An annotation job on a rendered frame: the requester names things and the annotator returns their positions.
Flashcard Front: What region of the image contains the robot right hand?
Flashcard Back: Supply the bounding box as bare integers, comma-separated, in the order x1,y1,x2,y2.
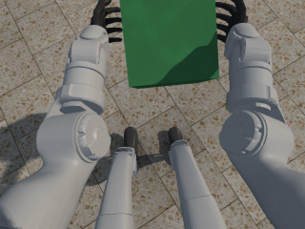
215,0,248,43

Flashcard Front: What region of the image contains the carton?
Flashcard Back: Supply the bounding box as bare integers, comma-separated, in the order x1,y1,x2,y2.
119,0,219,89

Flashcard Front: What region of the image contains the right robot upper arm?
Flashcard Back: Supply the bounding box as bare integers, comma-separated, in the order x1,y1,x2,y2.
218,109,305,229

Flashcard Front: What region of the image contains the left robot foot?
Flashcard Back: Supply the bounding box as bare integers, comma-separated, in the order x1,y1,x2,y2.
124,127,138,161

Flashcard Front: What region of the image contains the robot left hand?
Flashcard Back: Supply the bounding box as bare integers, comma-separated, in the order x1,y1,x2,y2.
91,0,123,43

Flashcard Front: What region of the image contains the left robot upper arm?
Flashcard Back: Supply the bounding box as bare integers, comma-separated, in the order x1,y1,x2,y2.
0,111,112,229

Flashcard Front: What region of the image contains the robot left thigh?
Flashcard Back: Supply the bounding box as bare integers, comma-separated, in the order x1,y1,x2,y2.
94,151,137,229

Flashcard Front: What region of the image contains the left robot forearm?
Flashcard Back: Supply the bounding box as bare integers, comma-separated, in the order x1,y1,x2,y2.
36,25,111,143

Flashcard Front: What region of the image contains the right robot forearm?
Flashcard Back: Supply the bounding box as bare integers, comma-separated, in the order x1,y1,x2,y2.
224,23,288,126

